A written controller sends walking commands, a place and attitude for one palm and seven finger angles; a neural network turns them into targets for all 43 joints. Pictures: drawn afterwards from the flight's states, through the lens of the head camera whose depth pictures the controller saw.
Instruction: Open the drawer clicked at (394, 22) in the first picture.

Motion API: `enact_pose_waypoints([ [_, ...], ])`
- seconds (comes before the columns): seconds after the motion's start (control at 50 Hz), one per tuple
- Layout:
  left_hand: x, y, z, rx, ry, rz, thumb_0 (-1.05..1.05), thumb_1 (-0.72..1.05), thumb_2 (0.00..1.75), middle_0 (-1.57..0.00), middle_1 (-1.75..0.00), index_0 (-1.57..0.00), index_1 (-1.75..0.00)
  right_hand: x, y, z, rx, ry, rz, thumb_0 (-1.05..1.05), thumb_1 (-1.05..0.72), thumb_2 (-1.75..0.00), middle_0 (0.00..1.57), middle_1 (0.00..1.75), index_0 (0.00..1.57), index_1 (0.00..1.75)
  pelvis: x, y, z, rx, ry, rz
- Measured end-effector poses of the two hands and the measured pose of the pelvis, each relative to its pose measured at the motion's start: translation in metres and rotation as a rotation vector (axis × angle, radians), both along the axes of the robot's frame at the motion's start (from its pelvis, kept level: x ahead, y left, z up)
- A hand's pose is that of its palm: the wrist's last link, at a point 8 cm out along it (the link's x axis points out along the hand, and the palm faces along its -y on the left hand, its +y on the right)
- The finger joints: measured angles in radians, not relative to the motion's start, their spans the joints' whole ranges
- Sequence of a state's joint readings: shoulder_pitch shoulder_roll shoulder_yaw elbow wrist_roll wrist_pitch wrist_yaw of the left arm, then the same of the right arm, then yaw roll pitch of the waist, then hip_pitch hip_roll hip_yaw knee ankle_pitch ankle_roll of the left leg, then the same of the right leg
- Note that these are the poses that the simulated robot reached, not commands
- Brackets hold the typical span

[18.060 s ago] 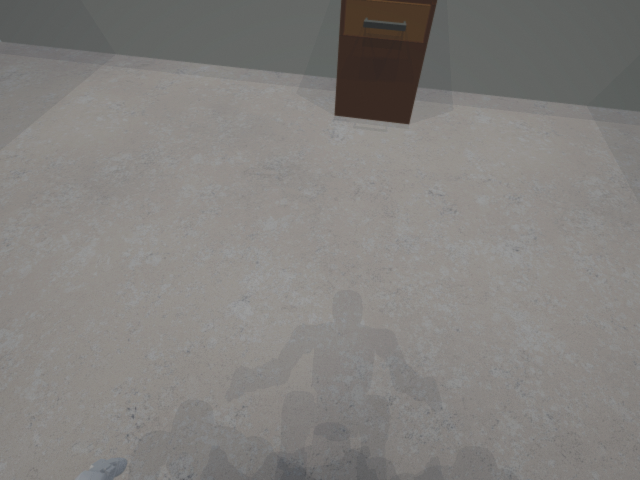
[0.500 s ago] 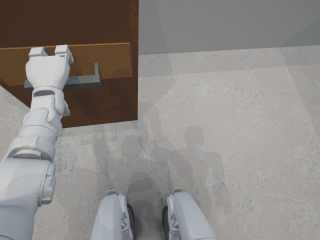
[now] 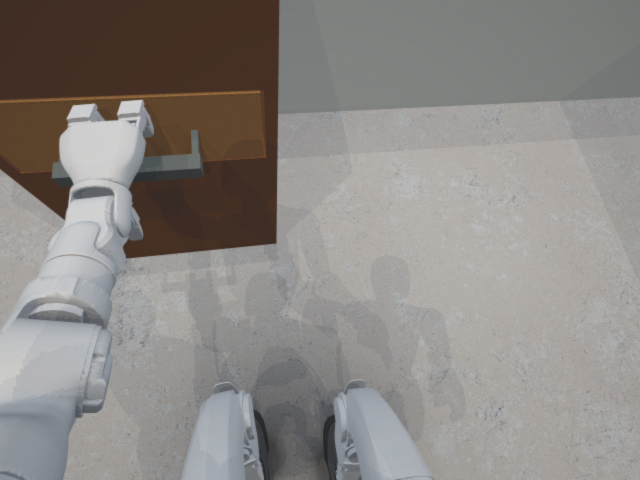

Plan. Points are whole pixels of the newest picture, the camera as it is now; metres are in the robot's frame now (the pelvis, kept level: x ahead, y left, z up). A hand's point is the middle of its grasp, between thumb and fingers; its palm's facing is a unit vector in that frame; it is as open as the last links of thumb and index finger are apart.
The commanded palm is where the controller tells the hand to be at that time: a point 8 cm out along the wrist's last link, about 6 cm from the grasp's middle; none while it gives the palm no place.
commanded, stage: move the hooked fingers above the handle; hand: left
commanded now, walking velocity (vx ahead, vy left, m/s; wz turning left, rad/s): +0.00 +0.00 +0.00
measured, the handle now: (131, 155) +0.57 +0.23 -0.10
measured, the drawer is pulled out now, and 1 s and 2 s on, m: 0.00 0.00 0.00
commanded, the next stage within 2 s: lower the fingers behind the handle in 0.06 s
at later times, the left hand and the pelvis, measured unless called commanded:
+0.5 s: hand (128, 182) +0.51 +0.22 -0.06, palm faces -0.07 -0.06 -1.00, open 13.8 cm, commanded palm +0.50 +0.20 -0.01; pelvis +0.00 +0.00 -0.01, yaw +0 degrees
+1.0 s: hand (137, 189) +0.51 +0.22 -0.10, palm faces -0.06 -0.04 -1.00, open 13.8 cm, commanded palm +0.51 +0.19 -0.04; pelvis -0.01 +0.00 -0.04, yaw -1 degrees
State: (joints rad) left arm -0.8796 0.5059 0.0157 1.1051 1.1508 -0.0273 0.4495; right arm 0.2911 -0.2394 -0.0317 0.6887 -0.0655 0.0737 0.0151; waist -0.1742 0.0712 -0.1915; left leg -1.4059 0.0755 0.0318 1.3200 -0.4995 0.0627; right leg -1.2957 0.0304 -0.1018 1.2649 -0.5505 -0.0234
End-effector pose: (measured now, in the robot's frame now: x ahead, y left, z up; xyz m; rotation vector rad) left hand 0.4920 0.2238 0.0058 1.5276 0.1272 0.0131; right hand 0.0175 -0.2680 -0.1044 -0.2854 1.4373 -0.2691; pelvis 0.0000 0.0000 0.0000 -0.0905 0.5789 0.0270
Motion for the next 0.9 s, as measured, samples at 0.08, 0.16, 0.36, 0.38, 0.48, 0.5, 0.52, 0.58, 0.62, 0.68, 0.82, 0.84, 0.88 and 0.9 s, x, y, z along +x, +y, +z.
enact_pose_waypoints([
  [0.08, -0.001, 0.002, 0.0, -0.004, -0.003, 0.007, 0.0, -0.49, 0.3, -0.32, -1.2, -0.32, -1.2, -0.001, 0.003, -0.001, 0.012, 0.013, -0.004, 0.0, -0.91, -0.9, 0.2, 0.3, 0.2, 0.3, 0.001, -0.001, 0.002, 0.002, -0.001, -0.001],
  [0.16, 0.0, 0.006, 0.006, 0.006, -0.008, 0.018, 0.0, -0.49, 0.3, -0.32, -1.2, -0.32, -1.2, 0.0, 0.007, -0.001, 0.025, 0.017, -0.006, 0.0, -0.91, -0.9, 0.2, 0.3, 0.21, 0.3, 0.003, -0.001, 0.004, 0.002, -0.006, 0.001],
  [0.36, 0.0, 0.003, 0.001, -0.01, 0.052, -0.012, 0.0, -0.49, 0.3, -0.32, -1.2, -0.32, -1.2, 0.001, 0.008, 0.002, 0.02, 0.009, -0.003, 0.0, -0.91, -0.9, 0.21, 0.3, 0.21, 0.3, 0.006, 0.0, 0.005, -0.001, -0.006, 0.0],
  [0.38, -0.001, 0.002, 0.0, -0.014, 0.049, -0.022, 0.0, -0.49, 0.3, -0.32, -1.2, -0.32, -1.2, 0.001, 0.007, 0.001, 0.017, 0.009, -0.002, 0.0, -0.91, -0.9, 0.21, 0.3, 0.21, 0.3, 0.006, 0.0, 0.003, -0.001, -0.004, -0.001],
  [0.48, -0.003, 0.0, -0.012, -0.015, 0.007, -0.049, 0.0, -0.49, 0.3, -0.32, -1.2, -0.32, -1.2, -0.001, 0.004, -0.007, 0.008, 0.02, 0.003, 0.0, -0.91, -0.9, 0.2, 0.3, 0.21, 0.3, 0.004, 0.002, -0.006, -0.005, 0.011, -0.004],
  [0.5, -0.004, 0.0, -0.015, -0.016, -0.005, -0.046, 0.0, -0.49, 0.3, -0.32, -1.2, -0.32, -1.2, -0.002, 0.004, -0.009, 0.008, 0.023, 0.004, 0.0, -0.91, -0.9, 0.2, 0.3, 0.21, 0.3, 0.003, 0.002, -0.009, -0.005, 0.014, -0.005],
  [0.52, -0.004, 0.001, -0.017, -0.012, -0.015, -0.04, 0.0, -0.49, 0.3, -0.32, -1.2, -0.32, -1.2, -0.002, 0.004, -0.012, 0.008, 0.026, 0.005, 0.0, -0.91, -0.9, 0.2, 0.3, 0.21, 0.3, 0.002, 0.002, -0.011, -0.005, 0.018, -0.005],
  [0.58, -0.004, 0.004, -0.025, -0.005, -0.031, -0.014, 0.0, -0.49, 0.3, -0.32, -1.2, -0.32, -1.2, -0.003, 0.004, -0.018, 0.013, 0.032, 0.008, 0.0, -0.91, -0.9, 0.2, 0.3, 0.21, 0.3, -0.001, 0.003, -0.016, -0.007, 0.025, -0.006],
  [0.62, -0.004, 0.006, -0.028, 0.003, -0.03, 0.002, 0.0, -0.49, 0.3, -0.32, -1.2, -0.32, -1.2, -0.003, 0.005, -0.021, 0.017, 0.032, 0.01, 0.0, -0.91, -0.9, 0.2, 0.3, 0.21, 0.3, -0.002, 0.003, -0.019, -0.008, 0.03, -0.005],
  [0.68, -0.003, 0.009, -0.031, 0.006, -0.022, 0.018, 0.0, -0.49, 0.3, -0.32, -1.2, -0.32, -1.2, -0.003, 0.007, -0.025, 0.022, 0.028, 0.011, 0.0, -0.91, -0.9, 0.2, 0.3, 0.21, 0.3, -0.004, 0.003, -0.021, -0.01, 0.033, -0.005],
  [0.82, -0.001, 0.005, -0.035, 0.007, 0.01, -0.001, 0.0, -0.49, 0.3, -0.32, -1.2, -0.32, -1.2, -0.004, 0.011, -0.03, 0.026, 0.021, 0.012, 0.0, -0.91, -0.9, 0.2, 0.3, 0.21, 0.3, -0.007, 0.003, -0.026, -0.014, 0.038, -0.004],
  [0.84, -0.001, 0.004, -0.035, 0.006, 0.01, -0.008, 0.0, -0.49, 0.3, -0.32, -1.2, -0.32, -1.2, -0.005, 0.011, -0.031, 0.025, 0.02, 0.012, 0.0, -0.91, -0.9, 0.2, 0.3, 0.21, 0.3, -0.007, 0.003, -0.027, -0.014, 0.039, -0.004],
  [0.88, 0.0, 0.002, -0.037, 0.002, 0.008, -0.018, 0.0, -0.49, 0.3, -0.32, -1.2, -0.32, -1.2, -0.007, 0.011, -0.032, 0.024, 0.021, 0.012, 0.0, -0.91, -0.9, 0.2, 0.3, 0.21, 0.3, -0.007, 0.003, -0.029, -0.015, 0.042, -0.005],
  [0.9, 0.001, 0.001, -0.038, 0.001, 0.006, -0.022, 0.0, -0.49, 0.3, -0.32, -1.2, -0.32, -1.2, -0.008, 0.011, -0.033, 0.023, 0.021, 0.011, 0.0, -0.91, -0.9, 0.2, 0.3, 0.21, 0.3, -0.008, 0.003, -0.03, -0.015, 0.043, -0.006],
])
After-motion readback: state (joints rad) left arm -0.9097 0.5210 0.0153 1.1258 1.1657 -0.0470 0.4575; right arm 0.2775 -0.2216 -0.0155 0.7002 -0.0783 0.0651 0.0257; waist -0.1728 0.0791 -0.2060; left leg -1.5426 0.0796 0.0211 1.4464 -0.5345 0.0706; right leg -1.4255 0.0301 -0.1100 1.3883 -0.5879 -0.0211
